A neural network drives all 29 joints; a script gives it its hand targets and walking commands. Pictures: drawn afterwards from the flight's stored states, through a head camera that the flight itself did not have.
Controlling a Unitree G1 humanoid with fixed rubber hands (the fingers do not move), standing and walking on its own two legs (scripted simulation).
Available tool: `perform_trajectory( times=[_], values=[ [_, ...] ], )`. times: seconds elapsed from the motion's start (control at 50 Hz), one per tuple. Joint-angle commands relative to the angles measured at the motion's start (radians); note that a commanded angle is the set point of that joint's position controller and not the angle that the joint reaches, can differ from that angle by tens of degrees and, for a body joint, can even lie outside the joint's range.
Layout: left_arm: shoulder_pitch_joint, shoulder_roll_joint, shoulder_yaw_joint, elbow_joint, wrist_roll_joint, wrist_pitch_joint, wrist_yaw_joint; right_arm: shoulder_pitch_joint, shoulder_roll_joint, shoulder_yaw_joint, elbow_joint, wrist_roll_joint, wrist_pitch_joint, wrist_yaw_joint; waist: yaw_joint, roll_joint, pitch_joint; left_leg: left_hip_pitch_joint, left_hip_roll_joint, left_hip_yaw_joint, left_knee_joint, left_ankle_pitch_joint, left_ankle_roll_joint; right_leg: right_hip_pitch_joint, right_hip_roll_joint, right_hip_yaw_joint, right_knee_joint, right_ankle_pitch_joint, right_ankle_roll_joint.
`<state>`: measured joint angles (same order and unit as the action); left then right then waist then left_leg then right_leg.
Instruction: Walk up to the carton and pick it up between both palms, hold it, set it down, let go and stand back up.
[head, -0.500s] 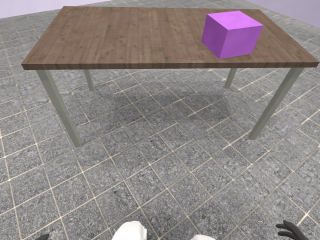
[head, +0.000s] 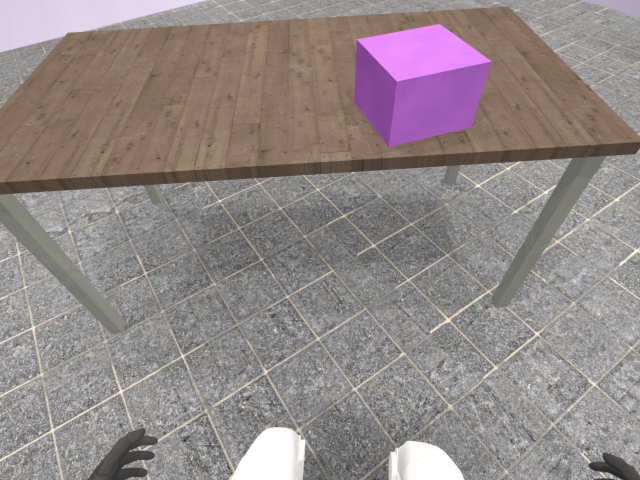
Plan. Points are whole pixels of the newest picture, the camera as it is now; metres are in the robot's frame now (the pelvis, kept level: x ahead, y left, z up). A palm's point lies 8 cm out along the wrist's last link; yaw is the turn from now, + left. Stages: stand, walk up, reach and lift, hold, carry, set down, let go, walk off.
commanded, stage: walk up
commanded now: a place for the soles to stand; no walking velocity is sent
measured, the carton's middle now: (415, 84) +0.83 -0.16 +0.06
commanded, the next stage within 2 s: none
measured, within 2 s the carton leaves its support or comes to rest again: neither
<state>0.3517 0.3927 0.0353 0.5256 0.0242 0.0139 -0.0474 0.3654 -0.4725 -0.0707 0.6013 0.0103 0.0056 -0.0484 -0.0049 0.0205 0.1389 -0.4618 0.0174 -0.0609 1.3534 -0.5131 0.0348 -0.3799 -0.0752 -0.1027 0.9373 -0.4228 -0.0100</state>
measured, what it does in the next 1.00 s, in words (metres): walks ahead: left foot, then right foot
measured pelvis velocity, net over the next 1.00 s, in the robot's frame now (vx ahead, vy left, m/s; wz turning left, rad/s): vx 0.28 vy -0.20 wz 0.12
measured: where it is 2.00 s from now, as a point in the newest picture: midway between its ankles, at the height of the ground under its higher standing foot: (411, 437)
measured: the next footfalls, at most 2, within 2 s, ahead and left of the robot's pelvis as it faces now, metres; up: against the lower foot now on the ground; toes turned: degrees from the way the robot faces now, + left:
left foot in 0.16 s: +0.20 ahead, +0.08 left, +0.00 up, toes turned +5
right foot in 0.54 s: +0.34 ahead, -0.32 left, +0.00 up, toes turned -2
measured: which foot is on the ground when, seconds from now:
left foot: up 0.00-0.14, down 0.16-0.56, up 0.58-0.86, down 0.88-1.00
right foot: down 0.00-0.18, up 0.20-0.52, down 0.54-1.00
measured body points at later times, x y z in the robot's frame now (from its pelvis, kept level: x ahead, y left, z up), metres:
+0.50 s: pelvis +0.16 -0.12 +0.01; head +0.17 -0.08 +0.46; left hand +0.28 +0.20 -0.08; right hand +0.24 -0.45 -0.04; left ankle +0.16 +0.08 -0.68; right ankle +0.28 -0.29 -0.66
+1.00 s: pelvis +0.28 -0.20 +0.02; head +0.32 -0.20 +0.46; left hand +0.34 +0.14 -0.07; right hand +0.47 -0.48 -0.09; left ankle +0.34 -0.08 -0.68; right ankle +0.29 -0.31 -0.68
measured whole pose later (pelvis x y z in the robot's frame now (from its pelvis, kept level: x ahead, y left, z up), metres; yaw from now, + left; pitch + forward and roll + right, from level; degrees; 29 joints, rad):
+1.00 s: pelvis +0.28 -0.20 +0.02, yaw +7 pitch -5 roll +0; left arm 0.26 0.45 -0.03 0.68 -0.03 0.01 0.02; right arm 0.15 -0.42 -0.02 0.71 0.01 0.04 0.02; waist 0.03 0.04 0.16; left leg -0.42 -0.01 0.00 0.83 -0.33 0.02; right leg -0.30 -0.08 -0.12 0.85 -0.47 0.01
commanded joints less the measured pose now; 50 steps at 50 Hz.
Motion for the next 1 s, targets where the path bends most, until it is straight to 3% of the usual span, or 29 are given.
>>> perform_trajectory(
  times=[0.0,0.02,0.06,0.1,0.12,0.14,0.16,0.18,0.2,0.24,0.28,0.4,0.46,0.5,0.52,0.54,0.56,0.58,0.6,0.62,0.66,0.72,0.8,0.84,0.86,0.88,0.9,0.94,0.98],
  values=[
    [-0.001,0.288,0.131,-0.100,0.016,-0.033,0.031,0.001,-0.177,-0.060,-0.112,-0.009,-0.040,0.008,0.040,-0.247,-0.024,-0.106,0.033,0.007,-0.184,-0.036,0.025,0.041,-0.272,0.420,-0.560,-0.031,-0.236],
    [-0.004,0.287,0.126,-0.096,0.015,-0.030,0.029,-0.015,-0.176,-0.060,-0.112,-0.010,-0.040,0.013,0.036,-0.259,-0.005,-0.102,0.035,0.018,-0.260,-0.033,0.027,0.041,-0.274,0.394,-0.562,-0.020,-0.245],
    [-0.020,0.274,0.121,-0.102,0.016,-0.021,0.025,0.003,-0.176,-0.058,-0.100,-0.007,-0.049,0.018,0.031,-0.273,-0.033,-0.012,0.025,0.085,-0.442,0.063,0.032,0.065,-0.243,0.326,-0.523,0.073,-0.215],
    [-0.087,0.235,0.101,-0.103,0.009,-0.008,0.015,0.100,-0.171,-0.066,-0.065,-0.012,-0.062,0.012,-0.047,-0.231,-0.076,0.296,-0.022,0.109,-0.652,0.239,0.047,-0.119,-0.183,0.199,-0.395,-0.031,-0.158],
    [-0.075,0.194,0.088,-0.100,0.014,-0.004,0.010,0.163,-0.201,-0.082,-0.035,-0.019,-0.064,0.002,-0.078,-0.155,-0.119,0.489,-0.020,0.040,-0.694,0.212,0.049,-0.240,-0.142,0.146,-0.235,-0.125,-0.114],
    [-0.056,0.149,0.076,-0.103,0.015,-0.004,0.003,0.209,-0.259,-0.102,-0.030,-0.035,-0.065,-0.012,-0.116,0.040,-0.157,0.570,0.118,-0.221,-0.814,-0.033,0.091,-0.350,-0.058,0.052,0.015,-0.108,-0.064],
    [-0.042,0.161,0.090,-0.132,0.008,0.005,0.002,0.237,-0.331,-0.112,-0.070,-0.053,-0.068,-0.029,-0.118,0.184,-0.147,0.514,0.389,-0.790,-1.078,-0.387,0.200,-0.463,0.051,0.052,0.251,-0.222,-0.018],
    [-0.079,0.278,0.126,-0.155,0.016,0.029,0.004,0.197,-0.316,-0.110,-0.081,-0.045,-0.063,-0.045,-0.125,0.026,-0.089,0.444,0.440,-0.862,-1.140,-0.474,0.272,-0.464,0.009,0.150,0.347,-0.236,-0.015],
    [-0.087,0.291,0.128,-0.139,0.012,0.040,0.001,0.159,-0.301,-0.101,-0.079,-0.042,-0.073,-0.057,-0.096,-0.052,-0.033,0.419,0.428,-0.774,-1.115,-0.419,0.238,-0.475,-0.001,0.201,0.379,-0.166,-0.011],
    [-0.055,0.254,0.117,-0.123,0.014,0.030,-0.004,0.098,-0.291,-0.088,-0.086,-0.047,-0.086,-0.063,-0.042,-0.061,-0.002,0.334,0.390,-0.588,-1.019,-0.193,0.252,-0.446,-0.047,0.213,0.354,-0.127,-0.017],
    [0.001,0.245,0.124,-0.099,0.017,0.023,-0.013,0.032,-0.279,-0.079,-0.093,-0.045,-0.094,-0.053,-0.011,0.073,-0.044,0.280,0.339,-0.427,-0.964,-0.064,0.241,-0.372,-0.060,0.227,0.301,-0.081,-0.011],
    [-0.048,0.233,0.135,-0.118,0.012,0.027,-0.042,0.017,-0.271,-0.084,-0.124,-0.051,-0.102,-0.038,-0.026,0.190,-0.003,0.127,0.265,-0.269,-0.934,-0.145,0.197,-0.293,-0.080,0.153,0.110,0.076,0.004],
    [0.019,0.238,0.138,-0.093,0.000,0.020,-0.047,-0.062,-0.300,-0.092,-0.154,-0.047,-0.087,-0.029,0.029,0.257,-0.037,-0.060,0.228,-0.129,-0.876,-0.204,0.140,0.010,-0.048,0.070,-0.024,0.074,-0.014],
    [0.159,0.251,0.150,-0.041,-0.016,0.013,-0.040,-0.106,-0.269,-0.080,-0.164,-0.045,-0.069,-0.017,0.127,0.171,-0.074,-0.208,0.187,-0.023,-0.692,-0.134,0.092,0.317,0.015,0.014,-0.146,0.136,-0.024],
    [0.223,0.276,0.162,-0.003,-0.021,0.002,-0.027,-0.071,-0.198,-0.055,-0.155,-0.042,-0.054,-0.006,0.157,0.031,-0.096,-0.253,0.114,0.063,-0.434,-0.127,0.062,0.391,0.072,0.005,-0.182,0.073,-0.015],
    [0.249,0.363,0.181,-0.026,-0.007,-0.008,-0.009,-0.051,-0.094,-0.026,-0.180,-0.023,-0.053,0.004,0.192,-0.245,-0.122,-0.352,0.036,0.132,-0.104,-0.070,0.007,0.357,-0.112,0.354,-0.366,-0.215,-0.070],
    [0.206,0.429,0.179,-0.074,-0.010,-0.015,0.004,-0.057,-0.134,-0.042,-0.211,0.008,-0.041,-0.012,0.174,-0.346,-0.173,-0.383,-0.083,0.039,0.061,-0.188,-0.010,0.294,-0.340,0.878,-0.658,-0.319,-0.209],
    [0.161,0.427,0.178,-0.087,-0.013,-0.022,0.012,-0.061,-0.192,-0.063,-0.213,-0.007,-0.033,-0.026,0.127,-0.193,-0.093,-0.373,-0.012,-0.074,0.091,-0.136,0.003,0.227,-0.408,0.978,-0.724,-0.438,-0.272],
    [0.147,0.422,0.169,-0.087,-0.017,-0.026,0.027,-0.097,-0.231,-0.065,-0.211,-0.006,-0.036,-0.016,0.120,-0.079,-0.046,-0.372,0.001,-0.109,0.099,-0.065,-0.006,0.208,-0.395,0.877,-0.712,-0.409,-0.238],
    [0.107,0.423,0.163,-0.078,-0.009,-0.029,0.044,-0.062,-0.225,-0.073,-0.176,0.002,-0.035,-0.007,0.078,-0.081,-0.011,-0.338,0.032,-0.097,0.068,-0.019,-0.004,0.164,-0.381,0.786,-0.661,-0.337,-0.202],
    [0.006,0.390,0.139,-0.061,0.000,-0.046,0.058,0.000,-0.211,-0.073,-0.114,-0.003,-0.029,-0.002,0.022,-0.152,0.005,-0.202,0.064,-0.077,-0.043,0.001,0.000,0.049,-0.336,0.602,-0.582,-0.145,-0.200],
    [-0.070,0.322,0.091,-0.051,-0.001,-0.060,0.070,-0.017,-0.176,-0.066,-0.058,-0.011,-0.003,0.022,-0.002,-0.188,0.001,-0.039,0.048,-0.046,-0.243,-0.004,-0.006,-0.018,-0.286,0.397,-0.511,0.232,-0.179],
    [-0.114,0.303,0.049,-0.032,-0.021,-0.064,0.076,-0.033,-0.177,-0.067,-0.027,-0.024,0.014,0.032,-0.027,-0.230,-0.092,0.145,0.024,0.003,-0.468,0.149,0.021,-0.003,-0.302,0.272,-0.377,0.649,-0.179],
    [-0.121,0.302,0.026,-0.008,-0.040,-0.053,0.067,-0.043,-0.193,-0.063,-0.004,-0.019,0.006,0.039,-0.050,-0.202,-0.118,0.270,0.042,-0.042,-0.696,0.442,0.038,-0.032,-0.228,0.168,-0.284,0.618,-0.099],
    [-0.094,0.300,0.021,-0.003,-0.050,-0.053,0.065,-0.091,-0.254,-0.078,-0.002,-0.025,0.002,0.042,-0.026,-0.096,-0.158,0.318,0.116,-0.168,-0.701,0.666,0.070,-0.051,-0.171,0.121,-0.178,0.545,-0.055],
    [-0.059,0.291,0.022,0.005,-0.063,-0.045,0.068,-0.145,-0.292,-0.082,-0.016,-0.016,0.006,0.047,0.002,-0.001,-0.224,0.235,0.193,-0.312,-0.741,0.682,0.162,0.021,-0.074,0.075,-0.090,0.320,-0.012],
    [-0.061,0.292,0.030,0.036,-0.073,-0.031,0.078,-0.162,-0.248,-0.066,0.003,0.003,0.007,0.049,-0.005,0.005,-0.260,0.159,0.235,-0.362,-0.775,0.658,0.225,0.129,-0.031,0.084,-0.077,0.186,0.004],
    [-0.067,0.294,0.026,0.072,-0.066,-0.029,0.085,-0.220,-0.199,-0.035,0.030,0.007,0.011,0.050,0.016,-0.024,-0.247,0.172,0.189,-0.286,-0.752,0.710,0.181,0.152,-0.033,0.134,-0.190,0.168,-0.007],
    [-0.063,0.338,0.029,0.106,-0.051,-0.041,0.086,-0.254,-0.192,-0.031,0.060,0.017,0.023,0.050,0.033,-0.045,-0.228,0.178,0.058,-0.128,-0.607,0.689,0.053,0.164,-0.170,0.234,-0.399,0.300,-0.062]
  ],
)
